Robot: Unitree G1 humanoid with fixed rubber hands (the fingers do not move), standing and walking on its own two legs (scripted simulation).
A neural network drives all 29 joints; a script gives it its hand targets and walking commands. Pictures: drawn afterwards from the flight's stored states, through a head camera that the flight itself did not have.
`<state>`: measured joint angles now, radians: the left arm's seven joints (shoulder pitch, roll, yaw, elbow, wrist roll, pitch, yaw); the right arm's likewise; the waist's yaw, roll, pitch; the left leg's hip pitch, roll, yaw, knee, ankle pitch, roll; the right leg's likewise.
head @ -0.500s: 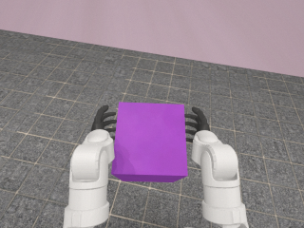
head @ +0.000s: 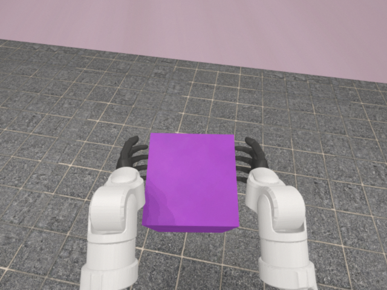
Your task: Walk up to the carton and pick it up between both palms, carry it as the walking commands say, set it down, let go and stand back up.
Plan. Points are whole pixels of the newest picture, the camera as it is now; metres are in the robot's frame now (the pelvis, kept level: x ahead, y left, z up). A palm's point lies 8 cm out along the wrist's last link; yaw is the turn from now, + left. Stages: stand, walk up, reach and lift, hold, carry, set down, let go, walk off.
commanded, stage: carry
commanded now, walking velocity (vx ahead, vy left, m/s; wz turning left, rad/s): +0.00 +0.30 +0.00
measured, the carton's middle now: (191, 189) +0.32 -0.01 +0.01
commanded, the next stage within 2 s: none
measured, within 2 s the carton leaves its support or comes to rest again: neither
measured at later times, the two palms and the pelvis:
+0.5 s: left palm (16, 215) +0.24 +0.28 +0.10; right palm (164, 214) +0.23 +0.04 +0.10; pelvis -0.06 +0.17 +0.00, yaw +0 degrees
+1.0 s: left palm out of the picture +0.18 +0.46 +0.10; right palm (44, 259) +0.17 +0.22 +0.09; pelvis -0.12 +0.35 +0.00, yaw +0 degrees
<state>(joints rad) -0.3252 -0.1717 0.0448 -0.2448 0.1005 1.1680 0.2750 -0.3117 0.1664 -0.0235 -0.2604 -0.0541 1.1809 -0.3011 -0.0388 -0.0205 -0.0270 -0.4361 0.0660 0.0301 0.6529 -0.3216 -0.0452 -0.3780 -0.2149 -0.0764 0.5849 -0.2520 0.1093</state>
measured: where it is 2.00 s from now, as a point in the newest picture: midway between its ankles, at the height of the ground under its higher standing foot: outside the picture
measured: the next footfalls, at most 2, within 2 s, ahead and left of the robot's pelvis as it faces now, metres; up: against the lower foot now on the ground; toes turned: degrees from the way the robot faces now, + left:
left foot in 0.02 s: +0.07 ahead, +0.18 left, +0.00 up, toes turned +5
right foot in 0.30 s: -0.02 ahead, +0.01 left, +0.00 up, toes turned -9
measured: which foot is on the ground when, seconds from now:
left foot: up 0.00-0.00, down 0.02-0.30, up 0.32-0.56, down 0.58-0.86, up 0.88-1.00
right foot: down 0.00-0.04, up 0.06-0.28, down 0.30-0.60, up 0.62-0.82, down 0.84-1.00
